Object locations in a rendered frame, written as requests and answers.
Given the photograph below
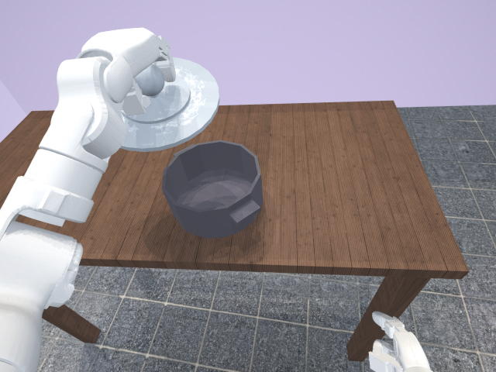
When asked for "table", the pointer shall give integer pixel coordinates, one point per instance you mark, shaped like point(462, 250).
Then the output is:
point(344, 193)

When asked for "right robot hand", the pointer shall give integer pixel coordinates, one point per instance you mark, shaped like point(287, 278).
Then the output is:
point(406, 352)

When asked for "robot left upper arm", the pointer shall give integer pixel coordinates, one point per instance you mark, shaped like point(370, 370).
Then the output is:
point(38, 268)

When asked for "lid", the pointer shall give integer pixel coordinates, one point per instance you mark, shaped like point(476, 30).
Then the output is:
point(182, 110)

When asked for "left robot hand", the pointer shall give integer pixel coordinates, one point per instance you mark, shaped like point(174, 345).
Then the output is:
point(140, 48)

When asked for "pot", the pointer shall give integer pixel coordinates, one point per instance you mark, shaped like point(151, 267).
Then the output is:
point(214, 189)

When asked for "knob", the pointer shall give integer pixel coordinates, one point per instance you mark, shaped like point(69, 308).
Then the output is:
point(151, 81)

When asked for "robot left forearm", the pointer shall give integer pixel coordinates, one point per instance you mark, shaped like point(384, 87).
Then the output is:
point(85, 130)

